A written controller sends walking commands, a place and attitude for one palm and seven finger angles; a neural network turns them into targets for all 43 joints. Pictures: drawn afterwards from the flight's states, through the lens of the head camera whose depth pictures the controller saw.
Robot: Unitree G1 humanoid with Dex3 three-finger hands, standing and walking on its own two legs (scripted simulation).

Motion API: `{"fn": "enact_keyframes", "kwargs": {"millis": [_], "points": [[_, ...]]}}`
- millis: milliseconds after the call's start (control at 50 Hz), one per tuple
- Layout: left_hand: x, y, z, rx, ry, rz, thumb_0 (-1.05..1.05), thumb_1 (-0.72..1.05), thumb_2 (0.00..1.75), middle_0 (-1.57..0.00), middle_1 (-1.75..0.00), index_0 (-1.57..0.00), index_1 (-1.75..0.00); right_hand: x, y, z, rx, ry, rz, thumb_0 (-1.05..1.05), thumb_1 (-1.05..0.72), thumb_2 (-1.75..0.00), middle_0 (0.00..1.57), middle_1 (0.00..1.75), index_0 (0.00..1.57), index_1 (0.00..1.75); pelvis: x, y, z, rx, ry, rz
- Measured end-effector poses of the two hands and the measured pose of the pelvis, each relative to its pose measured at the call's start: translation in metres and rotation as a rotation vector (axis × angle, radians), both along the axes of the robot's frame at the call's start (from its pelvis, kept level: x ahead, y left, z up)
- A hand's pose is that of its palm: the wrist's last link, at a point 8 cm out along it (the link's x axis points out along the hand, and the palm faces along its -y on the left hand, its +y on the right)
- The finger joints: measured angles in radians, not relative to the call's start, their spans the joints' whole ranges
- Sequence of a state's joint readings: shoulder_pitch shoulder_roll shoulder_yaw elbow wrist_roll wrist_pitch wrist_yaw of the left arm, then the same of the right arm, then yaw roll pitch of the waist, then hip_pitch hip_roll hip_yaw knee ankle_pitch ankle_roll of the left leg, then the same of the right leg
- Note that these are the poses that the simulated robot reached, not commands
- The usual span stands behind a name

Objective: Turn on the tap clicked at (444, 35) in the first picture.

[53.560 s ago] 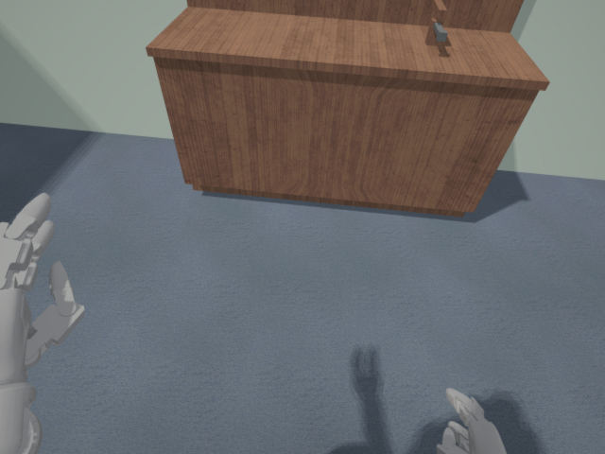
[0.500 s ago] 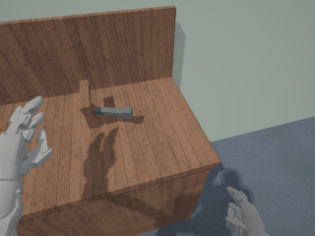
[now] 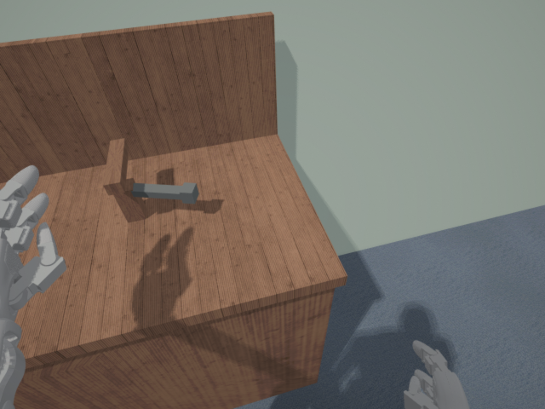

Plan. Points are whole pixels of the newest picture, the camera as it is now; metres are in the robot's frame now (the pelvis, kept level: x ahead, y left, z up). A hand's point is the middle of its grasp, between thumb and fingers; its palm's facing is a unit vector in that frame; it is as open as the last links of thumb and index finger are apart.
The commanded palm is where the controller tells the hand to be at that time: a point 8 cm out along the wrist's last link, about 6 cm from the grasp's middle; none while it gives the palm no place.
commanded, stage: turn the palm inward beside the body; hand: left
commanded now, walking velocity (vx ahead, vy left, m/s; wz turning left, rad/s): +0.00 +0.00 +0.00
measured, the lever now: (189, 193) +0.47 +0.22 +0.06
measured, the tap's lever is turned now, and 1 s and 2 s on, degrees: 68 68 68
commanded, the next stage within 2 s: reach beside the lever's end, fingers flat in 1.44 s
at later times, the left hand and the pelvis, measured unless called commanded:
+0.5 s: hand (37, 286) +0.20 +0.29 +0.16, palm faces +0.47 -0.86 -0.18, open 7.4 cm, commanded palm +0.15 +0.32 +0.16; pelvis +0.02 +0.04 +0.00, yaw +1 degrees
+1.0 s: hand (44, 319) +0.17 +0.27 +0.14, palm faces +0.51 -0.85 -0.13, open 7.4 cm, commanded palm +0.12 +0.31 +0.15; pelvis +0.00 +0.03 +0.00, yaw +2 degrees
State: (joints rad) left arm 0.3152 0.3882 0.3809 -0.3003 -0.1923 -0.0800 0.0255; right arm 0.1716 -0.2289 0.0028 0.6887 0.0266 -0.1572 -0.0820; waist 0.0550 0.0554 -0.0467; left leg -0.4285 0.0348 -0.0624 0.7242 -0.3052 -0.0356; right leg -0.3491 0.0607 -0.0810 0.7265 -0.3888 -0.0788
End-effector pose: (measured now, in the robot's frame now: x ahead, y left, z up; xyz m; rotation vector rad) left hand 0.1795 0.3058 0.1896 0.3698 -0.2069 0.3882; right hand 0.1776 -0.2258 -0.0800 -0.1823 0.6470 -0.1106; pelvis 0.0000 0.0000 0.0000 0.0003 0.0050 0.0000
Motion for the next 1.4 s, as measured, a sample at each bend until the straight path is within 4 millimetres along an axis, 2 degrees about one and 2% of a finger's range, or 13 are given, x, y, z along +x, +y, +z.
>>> {"fn": "enact_keyframes", "kwargs": {"millis": [80, 200, 260, 340, 440, 560, 700, 820, 980, 1140, 1400], "points": [[-0.004, 0.011, 0.002, -0.03, -0.006, 0.047, 0.01, 0.89, 0.9, -0.22, -0.3, -0.21, -0.3, 0.0, -0.009, -0.002, -0.018, 0.033, -0.025, 0.01, -0.9, -0.9, 0.2, 0.3, 0.2, 0.3, 0.017, 0.002, 0.001, 0.003, 0.008, -0.002], [-0.011, 0.026, -0.025, -0.111, 0.135, 0.121, 0.01, 0.9, 0.9, -0.21, -0.3, -0.2, -0.3, 0.012, -0.009, 0.001, -0.056, 0.026, -0.023, 0.01, -0.9, -0.9, 0.2, 0.3, 0.2, 0.3, 0.028, 0.013, 0.004, 0.005, 0.021, 0.008], [-0.012, 0.02, -0.033, -0.126, 0.128, 0.091, 0.01, 0.9, 0.9, -0.21, -0.3, -0.2, -0.3, 0.021, -0.001, 0.007, -0.07, -0.006, 0.006, 0.01, -0.9, -0.9, 0.2, 0.3, 0.2, 0.3, 0.028, 0.018, 0.004, 0.005, 0.03, 0.013], [-0.013, 0.008, -0.027, -0.116, 0.045, 0.032, 0.01, 0.9, 0.9, -0.21, -0.3, -0.2, -0.3, 0.031, 0.015, 0.016, -0.065, -0.061, 0.045, 0.01, -0.9, -0.9, 0.2, 0.3, 0.2, 0.3, 0.026, 0.024, 0.003, 0.0, 0.033, 0.016], [-0.018, 0.014, -0.02, -0.136, 0.002, 0.045, 0.01, 0.89, 0.9, -0.21, -0.3, -0.2, -0.3, 0.038, 0.039, 0.023, -0.028, -0.113, 0.063, 0.01, -0.9, -0.9, 0.2, 0.3, 0.2, 0.3, 0.021, 0.032, 0.003, -0.006, 0.022, 0.018], [-0.032, 0.025, -0.033, -0.211, 0.087, 0.113, 0.01, 0.9, 0.9, -0.21, -0.3, -0.2, -0.3, 0.036, 0.063, 0.028, -0.004, -0.131, 0.09, 0.01, -0.9, -0.9, 0.2, 0.3, 0.2, 0.3, 0.011, 0.038, 0.005, -0.011, -0.001, 0.022], [-0.045, 0.015, -0.04, -0.227, 0.089, 0.107, 0.01, 0.9, 0.9, -0.21, -0.3, -0.2, -0.3, 0.025, 0.074, 0.032, -0.015, -0.139, 0.13, 0.01, -0.9, -0.9, 0.2, 0.3, 0.21, 0.3, -0.002, 0.041, 0.004, -0.015, -0.02, 0.026], [-0.053, 0.011, -0.036, -0.229, 0.076, 0.111, 0.01, 0.9, 0.9, -0.21, -0.3, -0.2, -0.3, 0.017, 0.072, 0.028, -0.009, -0.135, 0.121, 0.01, -0.9, -0.9, 0.2, 0.3, 0.21, 0.3, -0.008, 0.041, 0.003, -0.015, -0.031, 0.025], [-0.056, 0.004, -0.042, -0.27, 0.119, 0.149, 0.01, 0.9, 0.9, -0.21, -0.3, -0.2, -0.3, 0.015, 0.062, 0.022, -0.017, -0.112, 0.106, 0.01, -0.9, -0.9, 0.2, 0.3, 0.21, 0.3, -0.006, 0.036, 0.003, -0.014, -0.037, 0.032], [-0.043, -0.006, -0.036, -0.273, 0.103, 0.148, 0.01, 0.9, 0.9, -0.21, -0.3, -0.2, -0.3, 0.027, 0.05, 0.021, -0.018, -0.117, 0.107, 0.01, -0.9, -0.9, 0.2, 0.3, 0.2, 0.3, 0.006, 0.027, 0.004, -0.013, -0.026, 0.038], [-0.023, -0.021, -0.039, -0.284, 0.132, 0.154, 0.01, 0.9, 0.9, -0.21, -0.3, -0.2, -0.3, 0.051, 0.029, 0.024, -0.018, -0.127, 0.099, 0.01, -0.9, -0.9, 0.2, 0.3, 0.2, 0.3, 0.028, 0.013, 0.006, 0.0, -0.004, 0.036]]}}
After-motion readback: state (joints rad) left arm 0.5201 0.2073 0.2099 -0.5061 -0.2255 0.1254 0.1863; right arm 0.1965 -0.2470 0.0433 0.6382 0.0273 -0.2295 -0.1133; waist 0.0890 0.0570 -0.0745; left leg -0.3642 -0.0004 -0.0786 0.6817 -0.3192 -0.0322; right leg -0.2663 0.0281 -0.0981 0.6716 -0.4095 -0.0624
